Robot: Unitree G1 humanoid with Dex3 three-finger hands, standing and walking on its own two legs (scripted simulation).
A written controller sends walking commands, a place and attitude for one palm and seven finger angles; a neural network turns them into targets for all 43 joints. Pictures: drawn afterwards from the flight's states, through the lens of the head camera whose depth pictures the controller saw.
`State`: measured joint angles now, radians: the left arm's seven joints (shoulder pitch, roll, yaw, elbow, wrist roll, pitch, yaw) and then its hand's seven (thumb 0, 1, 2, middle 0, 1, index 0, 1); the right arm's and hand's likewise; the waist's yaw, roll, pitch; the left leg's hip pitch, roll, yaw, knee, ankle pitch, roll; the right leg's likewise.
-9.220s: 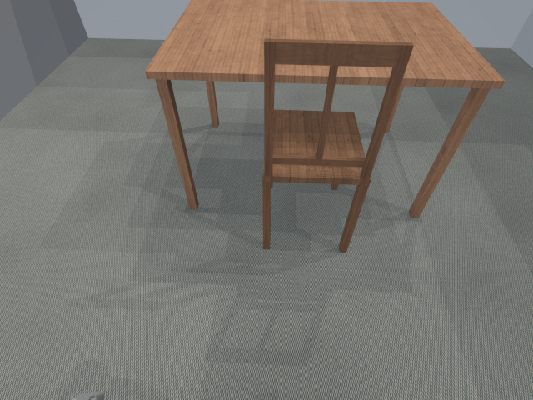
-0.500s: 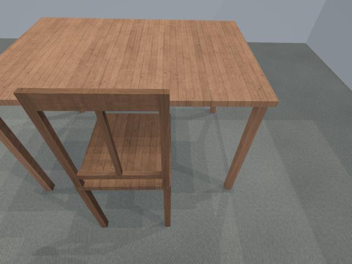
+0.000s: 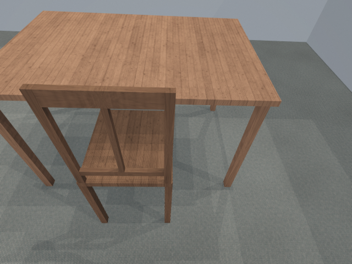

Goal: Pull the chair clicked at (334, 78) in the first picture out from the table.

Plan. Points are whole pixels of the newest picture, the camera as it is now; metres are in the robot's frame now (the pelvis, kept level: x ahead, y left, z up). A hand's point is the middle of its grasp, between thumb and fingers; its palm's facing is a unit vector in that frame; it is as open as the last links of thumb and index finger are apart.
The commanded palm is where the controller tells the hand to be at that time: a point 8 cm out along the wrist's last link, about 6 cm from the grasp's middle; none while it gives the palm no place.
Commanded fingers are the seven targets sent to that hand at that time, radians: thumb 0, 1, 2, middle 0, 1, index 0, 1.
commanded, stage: look again from close up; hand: left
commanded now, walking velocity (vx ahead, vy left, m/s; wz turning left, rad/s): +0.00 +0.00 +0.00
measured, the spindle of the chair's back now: (114, 143) +0.46 +0.23 -0.06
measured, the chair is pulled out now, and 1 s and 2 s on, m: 0.00 0.00 0.00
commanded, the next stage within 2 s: raise the hand toward the chair's back in 0.30 s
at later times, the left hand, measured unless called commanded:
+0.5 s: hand out of the picture +0.07 +0.18 -0.13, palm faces +0.20 -0.95 -0.24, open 7.3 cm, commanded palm +0.10 +0.21 -0.07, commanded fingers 0.00 0.76 0.84 -0.19 -0.28 -0.19 -0.28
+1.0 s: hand out of the picture +0.13 +0.15 -0.05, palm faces +0.12 -0.99 -0.07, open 10.8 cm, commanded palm +0.12 +0.20 -0.06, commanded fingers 0.00 0.18 0.59 -0.13 -0.19 -0.13 -0.19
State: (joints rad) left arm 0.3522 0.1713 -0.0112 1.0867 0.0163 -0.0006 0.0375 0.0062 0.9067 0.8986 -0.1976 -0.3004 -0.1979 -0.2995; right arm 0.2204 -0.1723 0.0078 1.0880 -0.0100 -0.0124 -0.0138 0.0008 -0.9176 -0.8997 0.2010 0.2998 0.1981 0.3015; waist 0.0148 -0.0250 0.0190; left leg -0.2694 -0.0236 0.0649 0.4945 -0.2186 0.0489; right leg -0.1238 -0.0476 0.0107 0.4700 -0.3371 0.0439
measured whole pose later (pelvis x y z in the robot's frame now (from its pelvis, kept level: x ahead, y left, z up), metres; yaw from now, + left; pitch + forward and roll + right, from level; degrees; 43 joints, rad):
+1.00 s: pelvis -0.05 -0.06 -0.11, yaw +3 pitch +15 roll -3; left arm 0.47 0.22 0.17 -0.04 -0.28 -0.52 -0.27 0.02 0.40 0.68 -0.15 -0.22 -0.15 -0.22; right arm 0.13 -0.22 -0.02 0.54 0.00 -0.21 -0.07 0.01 -0.91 -0.90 0.20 0.30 0.20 0.30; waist 0.06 0.03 -0.16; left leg -1.08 0.05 -0.10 1.27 -0.46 -0.04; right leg -0.88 0.03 -0.15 1.27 -0.65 -0.06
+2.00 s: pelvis -0.05 -0.02 -0.08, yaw +1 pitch +14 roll -4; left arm 0.30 0.26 0.21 0.03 -0.26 -0.36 -0.22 -0.01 -0.50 0.30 -0.06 -0.08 -0.06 -0.08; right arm 0.23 -0.22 0.03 0.54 0.01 -0.15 -0.05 0.01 -0.91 -0.90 0.21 0.30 0.20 0.30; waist 0.00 0.05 -0.15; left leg -0.97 0.03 -0.03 1.13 -0.41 0.02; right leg -0.78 0.00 -0.09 1.10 -0.57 0.00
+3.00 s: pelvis -0.03 -0.03 -0.09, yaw +1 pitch +17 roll -3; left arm 0.16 0.26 0.25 0.21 -0.28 -0.40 -0.26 -0.01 -0.50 0.30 -0.06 -0.08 -0.06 -0.08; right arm 0.23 -0.25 0.00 0.59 0.01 -0.15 -0.05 0.01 -0.91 -0.90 0.20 0.30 0.20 0.30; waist -0.02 0.04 -0.16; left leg -1.01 0.05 -0.03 1.15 -0.43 0.00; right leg -0.83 0.02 -0.08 1.14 -0.60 -0.02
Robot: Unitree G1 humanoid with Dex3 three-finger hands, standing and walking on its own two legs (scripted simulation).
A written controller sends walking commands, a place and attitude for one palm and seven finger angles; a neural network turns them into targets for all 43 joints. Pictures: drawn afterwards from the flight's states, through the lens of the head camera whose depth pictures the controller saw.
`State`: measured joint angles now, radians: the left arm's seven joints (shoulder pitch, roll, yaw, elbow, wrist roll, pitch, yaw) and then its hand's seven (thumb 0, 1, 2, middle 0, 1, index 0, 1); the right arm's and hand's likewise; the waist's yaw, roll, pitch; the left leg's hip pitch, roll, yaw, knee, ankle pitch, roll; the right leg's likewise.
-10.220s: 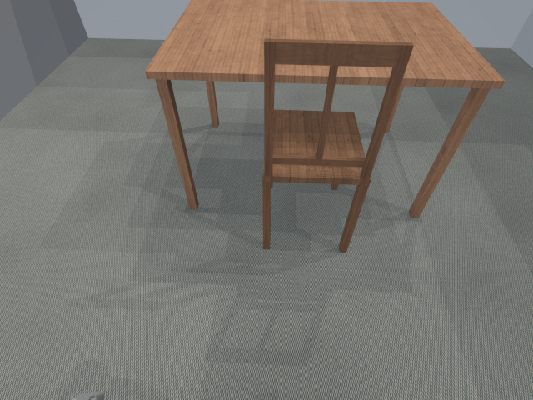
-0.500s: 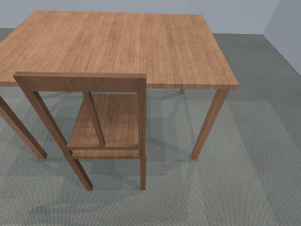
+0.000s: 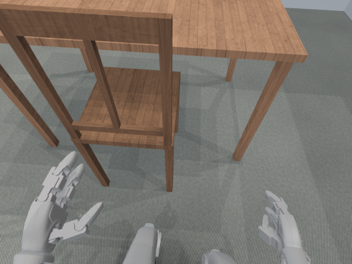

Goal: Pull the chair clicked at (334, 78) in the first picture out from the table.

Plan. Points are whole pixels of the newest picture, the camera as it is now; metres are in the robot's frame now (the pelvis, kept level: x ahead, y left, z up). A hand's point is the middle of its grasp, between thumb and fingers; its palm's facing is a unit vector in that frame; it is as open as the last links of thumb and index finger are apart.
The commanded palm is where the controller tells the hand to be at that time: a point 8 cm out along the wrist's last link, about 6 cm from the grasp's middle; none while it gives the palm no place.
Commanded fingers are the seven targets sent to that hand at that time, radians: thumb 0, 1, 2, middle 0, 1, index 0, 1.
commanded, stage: raise the hand toward the chair's back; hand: left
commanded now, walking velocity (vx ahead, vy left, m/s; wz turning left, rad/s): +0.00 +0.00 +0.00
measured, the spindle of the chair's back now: (105, 91) +0.52 +0.27 +0.05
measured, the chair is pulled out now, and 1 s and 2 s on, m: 0.00 0.00 0.00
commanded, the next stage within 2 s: aim the fingers beside a spindle in 1.50 s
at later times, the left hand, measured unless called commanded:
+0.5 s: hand (80, 193) +0.23 +0.22 +0.07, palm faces +0.03 -1.00 -0.04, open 15.1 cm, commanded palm +0.21 +0.28 +0.07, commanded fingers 0.00 -0.41 0.34 -0.07 -0.09 -0.07 -0.09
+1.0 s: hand (67, 178) +0.25 +0.25 +0.08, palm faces +0.04 -1.00 -0.06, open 16.9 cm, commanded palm +0.23 +0.30 +0.08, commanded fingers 0.00 -0.50 0.30 -0.06 -0.08 -0.06 -0.08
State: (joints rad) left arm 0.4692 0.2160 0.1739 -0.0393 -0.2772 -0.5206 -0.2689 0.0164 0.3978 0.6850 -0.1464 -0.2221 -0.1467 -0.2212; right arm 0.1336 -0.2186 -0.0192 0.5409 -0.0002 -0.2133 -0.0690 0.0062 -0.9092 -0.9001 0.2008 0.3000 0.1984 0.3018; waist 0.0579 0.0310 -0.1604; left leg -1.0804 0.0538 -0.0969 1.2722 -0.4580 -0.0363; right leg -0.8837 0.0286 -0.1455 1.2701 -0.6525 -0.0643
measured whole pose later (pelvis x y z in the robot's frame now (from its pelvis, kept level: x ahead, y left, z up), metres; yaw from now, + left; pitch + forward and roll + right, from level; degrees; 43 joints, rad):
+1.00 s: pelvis +0.01 +0.04 +0.03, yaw -1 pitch +14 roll -4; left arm 0.30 0.26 0.21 0.03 -0.26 -0.36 -0.22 -0.01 -0.50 0.30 -0.06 -0.08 -0.06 -0.08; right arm 0.23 -0.22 0.03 0.54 0.01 -0.15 -0.05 0.01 -0.91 -0.90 0.21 0.30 0.20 0.30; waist 0.00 0.05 -0.15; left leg -0.97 0.03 -0.03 1.13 -0.41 0.02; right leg -0.78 0.00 -0.09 1.10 -0.57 0.00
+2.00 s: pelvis +0.02 +0.03 +0.03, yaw -2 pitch +17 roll -3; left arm 0.16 0.26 0.25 0.21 -0.28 -0.40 -0.26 -0.01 -0.50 0.30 -0.06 -0.08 -0.06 -0.08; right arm 0.23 -0.25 0.00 0.59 0.01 -0.15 -0.05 0.01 -0.91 -0.90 0.20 0.30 0.20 0.30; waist -0.02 0.04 -0.16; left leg -1.01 0.05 -0.03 1.15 -0.43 0.00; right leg -0.83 0.02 -0.08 1.14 -0.60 -0.02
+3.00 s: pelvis +0.01 +0.04 +0.00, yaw -3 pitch +22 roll -3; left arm -0.17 0.29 0.29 0.51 -0.22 -0.45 -0.21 -0.01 -0.50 0.30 -0.06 -0.08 -0.06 -0.08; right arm 0.23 -0.25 0.01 0.60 0.00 -0.05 -0.03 0.01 -0.91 -0.90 0.20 0.30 0.20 0.30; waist -0.05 0.03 -0.18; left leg -1.19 0.06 -0.02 1.27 -0.46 0.01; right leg -1.02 0.02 -0.06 1.27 -0.62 -0.01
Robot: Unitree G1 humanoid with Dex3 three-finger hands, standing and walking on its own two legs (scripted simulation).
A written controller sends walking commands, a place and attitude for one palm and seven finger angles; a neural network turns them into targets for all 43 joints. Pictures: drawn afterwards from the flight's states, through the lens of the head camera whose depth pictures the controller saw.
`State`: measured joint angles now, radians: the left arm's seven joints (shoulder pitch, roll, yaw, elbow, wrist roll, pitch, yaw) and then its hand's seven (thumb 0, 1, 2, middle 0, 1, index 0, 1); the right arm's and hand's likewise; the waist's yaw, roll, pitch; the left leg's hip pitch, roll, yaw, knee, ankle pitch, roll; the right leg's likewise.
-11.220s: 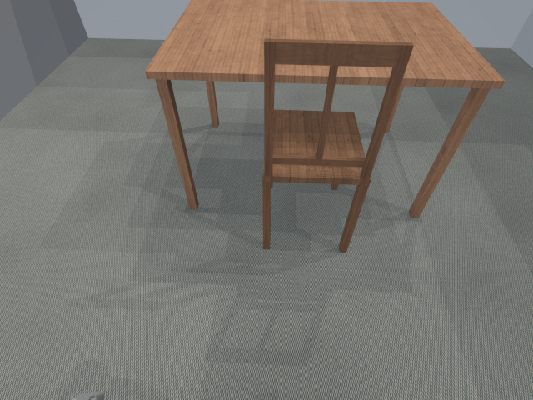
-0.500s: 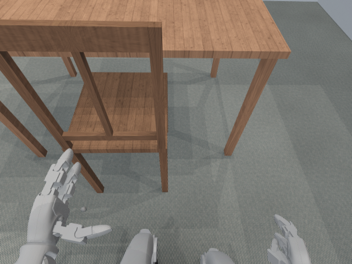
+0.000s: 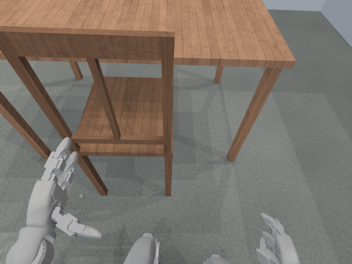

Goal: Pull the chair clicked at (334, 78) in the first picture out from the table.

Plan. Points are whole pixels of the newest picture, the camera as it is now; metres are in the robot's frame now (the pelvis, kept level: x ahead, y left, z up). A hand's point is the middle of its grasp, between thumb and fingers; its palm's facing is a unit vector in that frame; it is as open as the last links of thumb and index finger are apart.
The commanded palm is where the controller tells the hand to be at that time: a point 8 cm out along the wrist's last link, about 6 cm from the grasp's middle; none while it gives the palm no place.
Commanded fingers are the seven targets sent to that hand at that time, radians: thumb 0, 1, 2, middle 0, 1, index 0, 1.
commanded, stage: raise the hand toward the chair's back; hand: left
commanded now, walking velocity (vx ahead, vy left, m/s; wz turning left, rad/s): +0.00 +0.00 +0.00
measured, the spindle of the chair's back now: (107, 105) +0.51 +0.23 +0.02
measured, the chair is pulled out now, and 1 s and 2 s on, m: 0.00 0.00 0.00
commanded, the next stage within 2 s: aim the fingers beside a spindle in 0.50 s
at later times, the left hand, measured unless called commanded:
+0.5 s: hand (92, 191) +0.25 +0.19 +0.05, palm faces +0.07 -1.00 -0.06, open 16.9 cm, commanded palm +0.23 +0.25 +0.05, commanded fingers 0.00 -0.50 0.30 -0.06 -0.08 -0.06 -0.08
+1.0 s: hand (98, 178) +0.29 +0.19 +0.04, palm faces +0.05 -1.00 -0.05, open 16.9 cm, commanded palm +0.26 +0.25 +0.04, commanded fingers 0.00 -0.50 0.30 -0.06 -0.08 -0.06 -0.08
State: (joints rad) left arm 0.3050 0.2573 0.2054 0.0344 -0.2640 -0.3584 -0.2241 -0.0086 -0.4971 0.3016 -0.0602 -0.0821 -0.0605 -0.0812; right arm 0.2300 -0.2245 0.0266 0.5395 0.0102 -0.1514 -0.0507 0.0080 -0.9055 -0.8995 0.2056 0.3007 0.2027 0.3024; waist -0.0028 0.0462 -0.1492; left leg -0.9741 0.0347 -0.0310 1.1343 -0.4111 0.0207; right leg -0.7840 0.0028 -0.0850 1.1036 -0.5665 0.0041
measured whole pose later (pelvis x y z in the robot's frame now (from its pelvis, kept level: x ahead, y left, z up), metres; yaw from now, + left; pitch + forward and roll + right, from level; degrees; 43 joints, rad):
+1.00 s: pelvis +0.01 -0.02 +0.00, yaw -1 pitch +17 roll -3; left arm 0.16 0.26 0.25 0.21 -0.28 -0.40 -0.26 -0.01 -0.50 0.30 -0.06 -0.08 -0.06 -0.08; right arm 0.23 -0.25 0.00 0.59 0.01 -0.15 -0.05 0.01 -0.91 -0.90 0.20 0.30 0.20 0.30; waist -0.02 0.04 -0.16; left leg -1.01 0.05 -0.03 1.15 -0.43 0.00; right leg -0.83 0.02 -0.08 1.14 -0.60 -0.02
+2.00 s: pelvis +0.00 -0.01 -0.03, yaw -2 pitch +22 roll -3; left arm -0.17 0.29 0.29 0.51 -0.22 -0.45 -0.21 -0.01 -0.50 0.30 -0.06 -0.08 -0.06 -0.08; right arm 0.23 -0.25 0.01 0.60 0.00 -0.05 -0.03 0.01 -0.91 -0.90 0.20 0.30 0.20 0.30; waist -0.05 0.03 -0.18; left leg -1.19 0.06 -0.02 1.27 -0.46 0.01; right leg -1.02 0.02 -0.06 1.27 -0.62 -0.01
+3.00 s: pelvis +0.00 -0.01 -0.04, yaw -2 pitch +23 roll -4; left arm -0.30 0.32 0.31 0.63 -0.21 -0.45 -0.21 -0.01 -0.50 0.30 -0.06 -0.08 -0.06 -0.08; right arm 0.21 -0.25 0.01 0.61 0.00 -0.02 -0.04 0.00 -0.91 -0.90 0.20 0.30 0.20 0.30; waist -0.06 0.03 -0.18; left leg -1.23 0.06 -0.03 1.29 -0.47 0.01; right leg -1.05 0.02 -0.07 1.29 -0.63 -0.01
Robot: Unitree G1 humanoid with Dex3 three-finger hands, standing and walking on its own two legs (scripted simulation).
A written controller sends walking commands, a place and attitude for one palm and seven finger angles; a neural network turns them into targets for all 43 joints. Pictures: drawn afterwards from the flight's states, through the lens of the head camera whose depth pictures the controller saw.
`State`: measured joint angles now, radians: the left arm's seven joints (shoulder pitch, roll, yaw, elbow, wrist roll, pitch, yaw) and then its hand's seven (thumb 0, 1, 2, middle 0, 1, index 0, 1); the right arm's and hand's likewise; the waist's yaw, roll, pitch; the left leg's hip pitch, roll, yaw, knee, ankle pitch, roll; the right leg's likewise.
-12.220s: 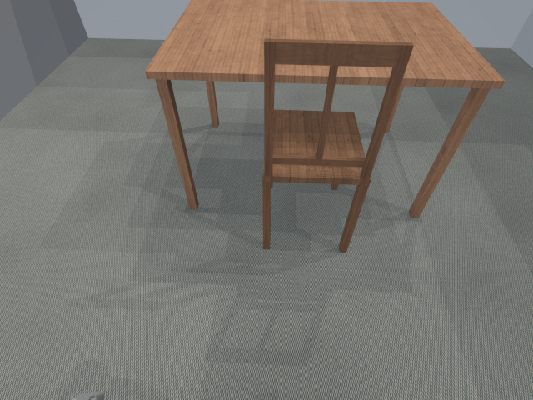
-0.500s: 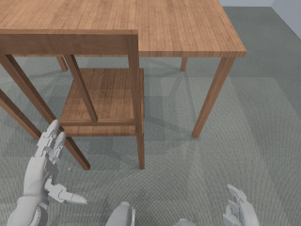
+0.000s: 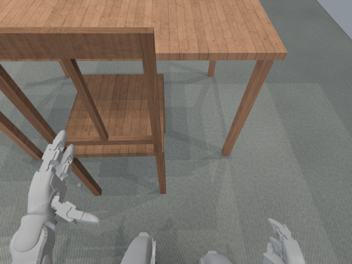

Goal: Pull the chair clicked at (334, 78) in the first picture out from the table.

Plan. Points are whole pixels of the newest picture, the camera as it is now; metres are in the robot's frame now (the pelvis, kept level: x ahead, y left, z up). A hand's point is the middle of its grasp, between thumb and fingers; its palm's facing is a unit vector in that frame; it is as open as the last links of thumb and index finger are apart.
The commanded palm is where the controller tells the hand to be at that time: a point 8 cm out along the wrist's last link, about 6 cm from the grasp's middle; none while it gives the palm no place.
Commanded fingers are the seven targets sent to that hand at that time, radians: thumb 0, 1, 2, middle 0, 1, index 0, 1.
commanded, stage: aim the fingers beside a spindle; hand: left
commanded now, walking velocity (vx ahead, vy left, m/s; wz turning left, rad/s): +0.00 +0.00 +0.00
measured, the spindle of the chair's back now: (90, 106) +0.50 +0.26 +0.03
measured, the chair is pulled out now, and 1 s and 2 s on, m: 0.00 0.00 0.00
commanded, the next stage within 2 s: push the fingers through the gap in 1.60 s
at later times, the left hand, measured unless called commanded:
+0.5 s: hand (85, 174) +0.30 +0.22 +0.02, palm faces +0.08 -1.00 -0.04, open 16.9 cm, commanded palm +0.29 +0.27 +0.02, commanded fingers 0.00 -0.50 0.30 -0.06 -0.08 -0.06 -0.08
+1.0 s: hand (94, 162) +0.34 +0.22 +0.00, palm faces +0.07 -1.00 -0.04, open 16.9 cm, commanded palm +0.32 +0.27 +0.00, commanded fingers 0.00 -0.50 0.30 -0.06 -0.08 -0.06 -0.08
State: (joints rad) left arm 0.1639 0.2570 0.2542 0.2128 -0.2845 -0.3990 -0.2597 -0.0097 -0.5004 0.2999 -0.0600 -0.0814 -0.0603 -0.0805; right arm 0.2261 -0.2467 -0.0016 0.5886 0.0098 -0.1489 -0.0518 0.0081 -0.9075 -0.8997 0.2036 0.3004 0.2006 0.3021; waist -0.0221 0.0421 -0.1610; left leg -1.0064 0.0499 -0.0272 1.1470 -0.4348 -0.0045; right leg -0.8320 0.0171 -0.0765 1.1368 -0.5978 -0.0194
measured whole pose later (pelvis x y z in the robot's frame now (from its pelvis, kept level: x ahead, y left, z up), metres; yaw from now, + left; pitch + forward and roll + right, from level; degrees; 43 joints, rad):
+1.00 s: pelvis -0.01 +0.01 -0.03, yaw -2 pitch +22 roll -3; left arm -0.17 0.29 0.29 0.51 -0.22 -0.45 -0.21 -0.01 -0.50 0.30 -0.06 -0.08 -0.06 -0.08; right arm 0.23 -0.25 0.01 0.60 0.00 -0.05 -0.03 0.01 -0.91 -0.90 0.20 0.30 0.20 0.30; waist -0.05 0.03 -0.18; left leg -1.19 0.06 -0.02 1.27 -0.46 0.01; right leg -1.02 0.02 -0.06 1.27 -0.62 -0.01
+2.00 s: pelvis -0.01 +0.01 -0.03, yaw -2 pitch +23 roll -4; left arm -0.30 0.32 0.31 0.63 -0.21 -0.45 -0.21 -0.01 -0.50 0.30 -0.06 -0.08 -0.06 -0.08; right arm 0.21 -0.25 0.01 0.61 0.00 -0.02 -0.04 0.00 -0.91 -0.90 0.20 0.30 0.20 0.30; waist -0.06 0.03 -0.18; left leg -1.23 0.06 -0.03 1.29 -0.47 0.01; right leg -1.05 0.02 -0.07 1.29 -0.63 -0.01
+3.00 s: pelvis -0.01 +0.01 -0.04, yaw -3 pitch +26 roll -4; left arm -0.63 0.45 0.43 0.96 -0.15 -0.49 -0.23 -0.01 -0.50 0.30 -0.06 -0.08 -0.06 -0.08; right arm 0.29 -0.26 0.02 0.64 -0.02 0.07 -0.01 0.00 -0.91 -0.90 0.20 0.30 0.20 0.30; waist -0.12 0.03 -0.17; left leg -1.30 0.07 -0.02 1.32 -0.47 0.01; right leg -1.12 0.04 -0.06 1.30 -0.63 0.00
